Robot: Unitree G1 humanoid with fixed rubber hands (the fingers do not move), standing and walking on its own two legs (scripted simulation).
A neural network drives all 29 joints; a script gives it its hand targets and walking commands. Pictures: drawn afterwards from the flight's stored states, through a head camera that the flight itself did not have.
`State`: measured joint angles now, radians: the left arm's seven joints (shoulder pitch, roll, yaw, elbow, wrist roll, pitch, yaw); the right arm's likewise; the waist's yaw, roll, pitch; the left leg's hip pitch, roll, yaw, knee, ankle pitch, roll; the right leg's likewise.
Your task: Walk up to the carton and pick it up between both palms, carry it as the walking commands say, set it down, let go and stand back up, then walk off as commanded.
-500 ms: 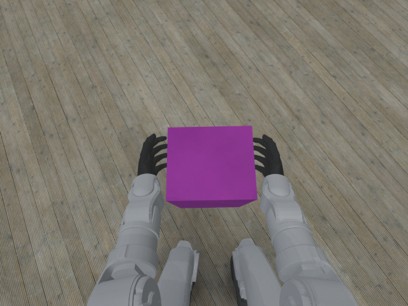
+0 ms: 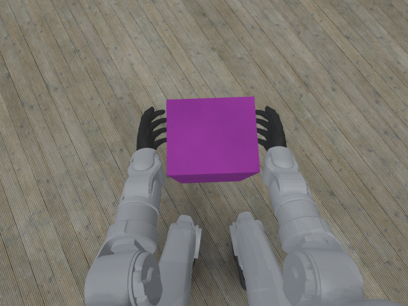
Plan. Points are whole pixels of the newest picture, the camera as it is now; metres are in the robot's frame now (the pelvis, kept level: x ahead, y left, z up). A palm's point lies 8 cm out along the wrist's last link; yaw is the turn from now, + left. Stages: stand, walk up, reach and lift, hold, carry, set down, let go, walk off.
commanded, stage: set down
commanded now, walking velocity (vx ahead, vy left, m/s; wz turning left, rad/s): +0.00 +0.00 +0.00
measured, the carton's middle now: (210, 148) +0.43 +0.00 -0.16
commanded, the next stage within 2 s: none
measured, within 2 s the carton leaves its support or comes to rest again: neither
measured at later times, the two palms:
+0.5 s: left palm (156, 148) +0.43 +0.13 -0.16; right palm (263, 143) +0.44 -0.12 -0.17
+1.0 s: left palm (162, 148) +0.46 +0.13 -0.25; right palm (255, 144) +0.47 -0.12 -0.26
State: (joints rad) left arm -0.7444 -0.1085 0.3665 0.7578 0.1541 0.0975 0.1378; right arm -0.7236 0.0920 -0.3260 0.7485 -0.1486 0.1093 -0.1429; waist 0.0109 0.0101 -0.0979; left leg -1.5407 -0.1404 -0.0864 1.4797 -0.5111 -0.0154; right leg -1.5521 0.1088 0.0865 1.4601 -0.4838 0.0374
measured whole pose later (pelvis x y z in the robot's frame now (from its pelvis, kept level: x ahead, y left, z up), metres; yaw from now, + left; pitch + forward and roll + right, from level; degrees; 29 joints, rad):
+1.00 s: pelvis -0.03 -0.01 -0.14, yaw +0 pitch +39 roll +0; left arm -1.12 -0.01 0.44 0.80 0.16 0.19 0.15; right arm -1.13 -0.01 -0.37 0.83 -0.15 0.20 -0.15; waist 0.01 0.00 0.07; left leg -2.04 -0.20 -0.07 1.93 -0.57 -0.06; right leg -2.05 0.17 0.08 1.91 -0.54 0.07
